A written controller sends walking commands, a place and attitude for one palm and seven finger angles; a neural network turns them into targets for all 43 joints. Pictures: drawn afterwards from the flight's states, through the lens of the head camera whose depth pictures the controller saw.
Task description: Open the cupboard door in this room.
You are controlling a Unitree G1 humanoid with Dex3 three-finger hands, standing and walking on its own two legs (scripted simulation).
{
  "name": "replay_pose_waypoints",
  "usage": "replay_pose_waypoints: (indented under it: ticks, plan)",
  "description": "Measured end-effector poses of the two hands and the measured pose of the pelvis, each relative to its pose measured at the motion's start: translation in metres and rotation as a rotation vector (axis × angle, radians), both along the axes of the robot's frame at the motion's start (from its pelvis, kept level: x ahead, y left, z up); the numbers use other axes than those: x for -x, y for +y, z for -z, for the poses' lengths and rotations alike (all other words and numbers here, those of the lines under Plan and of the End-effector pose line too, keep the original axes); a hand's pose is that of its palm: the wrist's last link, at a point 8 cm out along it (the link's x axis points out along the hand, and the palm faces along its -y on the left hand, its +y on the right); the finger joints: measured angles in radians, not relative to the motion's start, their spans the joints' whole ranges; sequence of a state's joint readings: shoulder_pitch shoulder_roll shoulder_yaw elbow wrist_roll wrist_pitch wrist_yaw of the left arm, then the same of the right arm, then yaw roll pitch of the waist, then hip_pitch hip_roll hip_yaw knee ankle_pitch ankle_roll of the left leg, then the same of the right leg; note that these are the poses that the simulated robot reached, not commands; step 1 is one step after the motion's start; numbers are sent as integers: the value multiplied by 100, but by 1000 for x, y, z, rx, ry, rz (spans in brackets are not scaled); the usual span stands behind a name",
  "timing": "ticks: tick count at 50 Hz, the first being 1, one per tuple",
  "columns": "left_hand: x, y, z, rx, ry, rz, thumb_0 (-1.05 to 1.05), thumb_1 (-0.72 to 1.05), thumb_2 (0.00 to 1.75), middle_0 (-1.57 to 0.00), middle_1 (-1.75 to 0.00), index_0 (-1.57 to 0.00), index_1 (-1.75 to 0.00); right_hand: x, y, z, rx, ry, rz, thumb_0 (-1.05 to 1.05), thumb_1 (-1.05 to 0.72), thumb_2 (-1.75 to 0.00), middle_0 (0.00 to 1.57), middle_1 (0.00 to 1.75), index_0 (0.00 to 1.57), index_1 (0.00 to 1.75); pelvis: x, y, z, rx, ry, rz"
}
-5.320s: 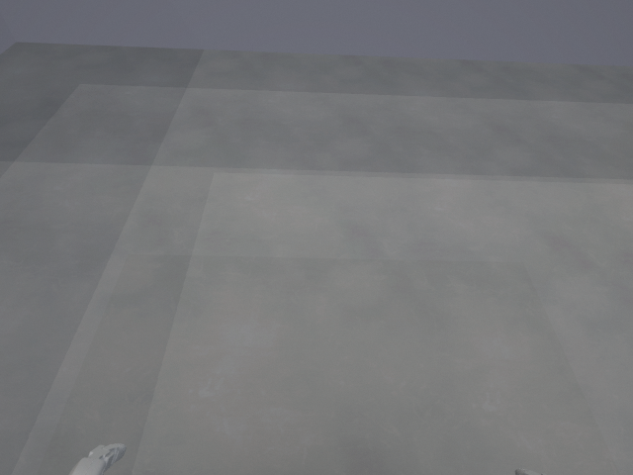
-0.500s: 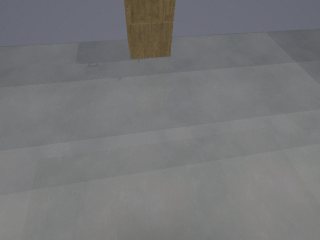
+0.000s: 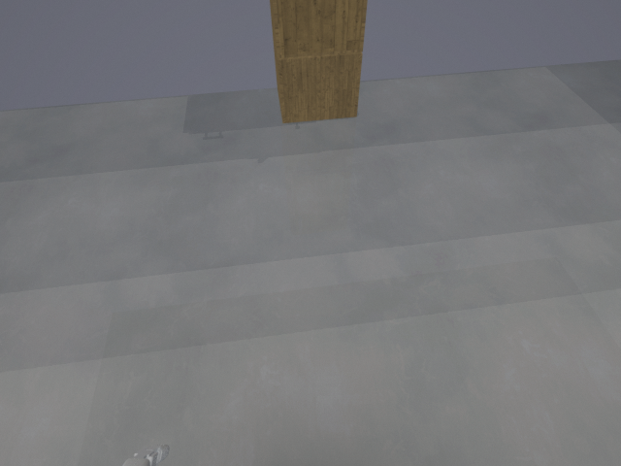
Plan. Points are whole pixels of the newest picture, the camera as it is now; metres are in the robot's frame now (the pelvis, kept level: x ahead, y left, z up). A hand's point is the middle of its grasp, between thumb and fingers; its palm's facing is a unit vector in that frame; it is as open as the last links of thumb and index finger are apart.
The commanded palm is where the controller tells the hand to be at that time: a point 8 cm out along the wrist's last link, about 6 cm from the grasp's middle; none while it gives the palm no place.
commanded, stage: stand and wait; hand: left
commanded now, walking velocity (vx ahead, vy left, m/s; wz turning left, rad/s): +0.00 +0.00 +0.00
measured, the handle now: out of the picture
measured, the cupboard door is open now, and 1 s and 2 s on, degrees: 0 0 0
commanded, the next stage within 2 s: turn or walk to find it in 0.60 s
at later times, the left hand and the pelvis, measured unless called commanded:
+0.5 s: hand out of the picture -0.07 +0.19 -0.19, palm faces +0.16 -0.97 -0.18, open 7.4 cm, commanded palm none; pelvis -0.04 +0.01 +0.00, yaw +5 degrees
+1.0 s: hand out of the picture -0.05 +0.21 -0.18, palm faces +0.19 -0.95 -0.25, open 7.4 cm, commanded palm none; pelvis -0.05 +0.01 -0.01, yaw +9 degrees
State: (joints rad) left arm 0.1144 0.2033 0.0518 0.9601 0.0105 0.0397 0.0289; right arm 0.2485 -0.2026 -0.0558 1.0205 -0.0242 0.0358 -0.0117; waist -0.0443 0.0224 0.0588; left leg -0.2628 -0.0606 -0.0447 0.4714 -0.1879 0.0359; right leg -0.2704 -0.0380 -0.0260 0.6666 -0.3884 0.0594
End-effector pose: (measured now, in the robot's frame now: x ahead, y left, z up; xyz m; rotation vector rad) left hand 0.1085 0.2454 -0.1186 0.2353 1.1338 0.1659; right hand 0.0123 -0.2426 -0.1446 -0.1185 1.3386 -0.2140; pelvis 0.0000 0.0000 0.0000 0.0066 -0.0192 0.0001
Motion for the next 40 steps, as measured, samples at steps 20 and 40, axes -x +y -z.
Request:
replay_pose_waypoints:
  ticks: [20,40]
  plan:
    - [151,-20,23,80,186,-179,1,91,90,-20,-30,-20,-30,3,-9,-5,36,41,-137,1,-91,-89,19,30,20,30,32,-4,1,17,7,-97]
    - [194,5,30,95,295,-204,1,91,90,-19,-30,-20,-30,5,41,-4,7,-8,-163,0,-94,-89,20,30,20,30,44,25,0,4,-14,-97]
